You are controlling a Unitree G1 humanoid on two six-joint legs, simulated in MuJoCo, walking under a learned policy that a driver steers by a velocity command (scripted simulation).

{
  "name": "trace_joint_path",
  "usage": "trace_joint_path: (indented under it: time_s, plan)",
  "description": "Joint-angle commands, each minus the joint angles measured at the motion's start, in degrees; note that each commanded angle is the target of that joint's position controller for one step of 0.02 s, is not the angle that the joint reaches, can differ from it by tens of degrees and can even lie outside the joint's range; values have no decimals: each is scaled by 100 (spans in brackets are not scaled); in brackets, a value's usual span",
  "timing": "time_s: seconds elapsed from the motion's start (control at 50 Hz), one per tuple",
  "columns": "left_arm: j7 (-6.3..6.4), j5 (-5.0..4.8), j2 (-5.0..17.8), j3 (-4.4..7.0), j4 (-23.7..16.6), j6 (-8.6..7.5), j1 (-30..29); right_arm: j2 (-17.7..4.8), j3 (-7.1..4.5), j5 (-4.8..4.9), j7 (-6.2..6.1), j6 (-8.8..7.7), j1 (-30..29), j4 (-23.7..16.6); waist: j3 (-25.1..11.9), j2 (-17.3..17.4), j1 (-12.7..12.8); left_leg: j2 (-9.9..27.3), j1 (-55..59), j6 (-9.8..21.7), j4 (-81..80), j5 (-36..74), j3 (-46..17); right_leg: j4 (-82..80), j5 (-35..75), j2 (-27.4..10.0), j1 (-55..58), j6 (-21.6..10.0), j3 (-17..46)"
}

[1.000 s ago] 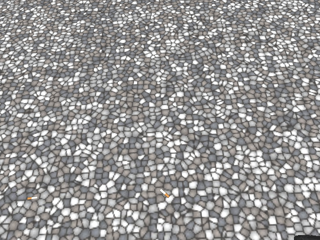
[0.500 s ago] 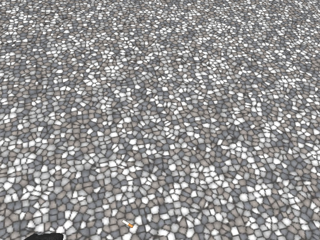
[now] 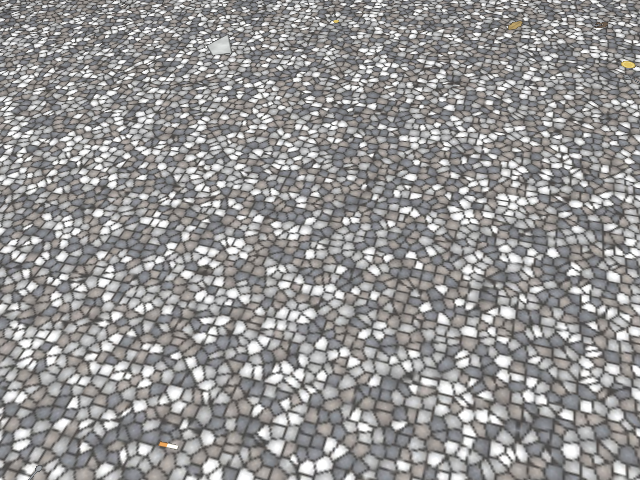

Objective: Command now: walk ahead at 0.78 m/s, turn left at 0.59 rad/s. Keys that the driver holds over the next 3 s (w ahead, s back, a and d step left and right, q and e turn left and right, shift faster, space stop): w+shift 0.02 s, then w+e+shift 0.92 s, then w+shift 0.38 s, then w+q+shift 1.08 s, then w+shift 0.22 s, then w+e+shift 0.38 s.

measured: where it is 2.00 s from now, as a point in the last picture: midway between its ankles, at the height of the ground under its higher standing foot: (546, 168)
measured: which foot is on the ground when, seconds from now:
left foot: up 0.00-0.14, down 0.16-0.60, up 0.62-1.00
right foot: down 0.00-0.18, up 0.20-0.62, down 0.64-1.00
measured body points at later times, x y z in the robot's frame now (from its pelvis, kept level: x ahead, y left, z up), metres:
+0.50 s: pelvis +0.37 +0.10 -0.01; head +0.39 +0.10 +0.44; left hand +0.56 +0.33 -0.12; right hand +0.29 -0.16 -0.14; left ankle +0.21 +0.17 -0.73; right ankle +0.53 -0.03 -0.65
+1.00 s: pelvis +0.83 +0.00 -0.01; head +0.87 -0.03 +0.44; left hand +0.98 +0.27 -0.13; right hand +0.96 -0.32 -0.06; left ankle +1.10 +0.03 -0.71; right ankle +0.63 +0.05 -0.73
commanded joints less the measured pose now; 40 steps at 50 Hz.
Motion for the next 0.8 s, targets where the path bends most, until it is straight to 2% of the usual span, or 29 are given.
trace_joint_path:
  time_s: [0.02,0.08,0.12,0.14,0.16,0.18,0.2,0.22,0.24,0.26,0.28,0.3,0.32,0.34,0.36,0.4,0.48,0.54,0.58,0.6,0.62,0.64,0.66,0.68,0.7,0.72,0.74,0.76,0.8]
  plan:
    - [10,7,741,137,-111,-130,8,-210,62,-36,91,-161,-1184,-663,1419,-883,92,-24,-696,223,-953,-20,198,-1154,193,-1425,-491,-705,676]
    - [44,-81,779,93,317,-66,453,-41,208,-63,101,-240,-1767,-927,1533,-971,181,-55,-39,569,-2149,-780,893,-1275,1941,-1647,-93,-934,505]
    - [47,-131,1015,90,582,1,494,-40,206,-71,-34,-275,-1147,-780,952,-1201,-245,-570,1642,883,-2611,-1625,1440,-126,5822,-1586,-74,-943,275]
    - [44,-145,1217,111,693,21,460,-217,110,-39,-138,-334,-22,-503,318,-1261,-840,-862,3136,965,-2713,-1602,1393,1145,7257,-1619,-429,-922,255]
    - [33,-219,1275,105,615,6,60,-528,-33,-73,-243,-432,1465,-78,-448,-1087,-1706,-542,5275,1026,-3170,-1074,768,2899,6331,-1295,-1665,-783,152]
    - [-131,-369,360,-126,150,-44,196,-1421,-249,-206,-377,-507,2078,70,-1694,652,-1561,1403,7523,1161,-3851,-3735,-1822,5298,1652,-331,-3958,-626,289]
    - [-117,-383,520,-41,7,-132,-187,-1496,-221,-136,-425,-577,2290,-15,-2333,809,-1641,2254,7128,869,-4944,-4623,-3741,6421,-622,175,-4291,-811,1503]
    - [-81,-414,702,69,-79,-101,-760,-1246,-141,-180,-470,-590,1826,186,-1182,136,-1384,2052,6099,583,-5083,-3833,-3061,6721,145,-14,-4665,-881,1738]
    - [-100,-379,503,15,-43,-85,-654,-827,-26,-156,-467,-614,1458,276,-284,-55,-990,1899,5192,557,-5031,-2837,-2118,6494,617,-352,-4664,-849,1495]
    - [-152,-329,381,12,134,-14,-441,-533,52,-103,-458,-638,1021,273,90,48,-662,1572,4571,395,-5200,-2251,-1373,6147,842,-544,-4423,-768,1374]
    - [-199,-210,234,-1,299,103,-118,-300,130,-12,-471,-661,792,297,298,397,-388,1284,4095,248,-5326,-1886,-662,5995,967,-655,-4160,-685,1320]
    - [-242,-180,109,-11,443,222,63,-69,196,36,-473,-690,744,340,382,512,-276,1160,3839,184,-5421,-1645,-197,6025,1034,-703,-3994,-629,1242]
    - [-278,-189,72,10,472,306,-6,100,242,67,-458,-735,792,422,508,368,-228,995,3834,69,-5422,-1160,283,6085,1130,-692,-4101,-622,1224]
    - [-330,-200,-23,-6,335,372,-281,61,231,122,-451,-796,896,515,655,550,-221,1097,3734,37,-5668,-964,409,6129,1286,-687,-4370,-577,1075]
    - [-362,-205,-12,-7,243,423,-591,110,233,144,-439,-848,928,602,888,473,-215,1008,3686,-36,-5848,-660,709,6095,1533,-720,-4616,-552,1034]
    - [-388,-265,-31,-45,77,448,-1106,235,256,100,-416,-917,941,695,1168,393,-197,695,3557,-146,-6022,167,1408,5615,2056,-571,-4751,-586,769]
    - [-468,-220,43,-139,-288,403,-1918,137,284,90,-577,-940,1322,950,1318,151,-174,666,4330,-94,-5992,2785,2117,4344,2422,-291,-4931,-833,101]
    - [-483,-260,219,-168,-348,420,-1850,-309,240,86,-764,-893,1206,936,920,196,137,793,4781,-191,-5358,6092,2381,3284,2414,276,-3680,-1109,-501]
    - [-415,-277,603,-49,-95,516,-795,-737,121,64,-903,-773,917,825,230,507,783,1050,5047,-174,-3984,7835,2267,3297,1853,602,-2443,-1281,-541]
    - [-350,-264,880,82,191,558,263,-886,65,26,-916,-684,562,701,-195,542,1315,1159,4768,-93,-2688,7988,2118,3315,1438,676,-1406,-1447,-340]
    - [-249,-260,1212,273,555,555,1437,-948,23,9,-870,-600,155,561,-513,251,1837,1081,4000,35,-696,6870,1899,2810,982,601,-164,-1748,218]
    - [-136,-366,1224,364,641,506,1225,-464,112,58,-686,-570,-36,581,2,-770,1562,-4,2792,150,1744,1224,1876,2045,979,403,177,-2011,758]
    - [-123,-359,1394,364,571,513,495,364,368,-89,-601,-686,23,166,588,-1657,582,-747,729,113,3392,-2244,1228,2490,2222,30,239,-2288,2366]
    - [-121,-228,1579,350,312,502,67,412,464,23,-559,-850,316,-453,-285,-1654,79,-718,-424,1,3550,-2227,30,1089,666,-862,893,-3142,4856]
    - [-82,-157,1264,331,192,474,-12,2,457,-68,-538,-1006,189,-428,-12,-605,70,-376,-624,77,2928,-1918,-216,-76,-932,-1195,503,-2923,5631]
    - [-56,-119,984,266,214,429,-222,-239,407,-62,-523,-1035,82,-337,579,119,-199,-120,-417,40,2316,-1549,-184,-336,-1140,-1106,-369,-2620,5323]
    - [-37,-146,958,231,223,347,-378,-223,431,-163,-540,-972,-2,-319,795,380,-430,26,-100,-46,1914,-1500,-172,-329,-666,-877,-1051,-2443,4874]
    - [8,-176,1001,219,155,221,-462,-183,469,-230,-546,-838,25,-322,918,417,-575,195,251,-182,1460,-1445,-175,-320,-186,-651,-1686,-2379,4488]
    - [17,-224,986,178,135,36,-545,-101,535,-233,-511,-629,-301,-452,1108,464,-638,422,899,-417,326,-1256,81,-523,384,-161,-2764,-2229,3674]
Next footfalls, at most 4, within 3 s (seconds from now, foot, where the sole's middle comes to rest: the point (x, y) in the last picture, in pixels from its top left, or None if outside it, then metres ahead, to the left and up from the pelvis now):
0.16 left None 0.25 0.17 -0.77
0.64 right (351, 422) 0.66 0.03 -0.77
1.04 left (371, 263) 1.12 -0.01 -0.77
1.48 right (528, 226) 1.27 -0.45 -0.77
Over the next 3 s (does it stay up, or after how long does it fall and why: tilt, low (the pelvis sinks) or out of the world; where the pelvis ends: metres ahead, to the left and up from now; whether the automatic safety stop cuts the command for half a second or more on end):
stays up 2.47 -0.60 0.01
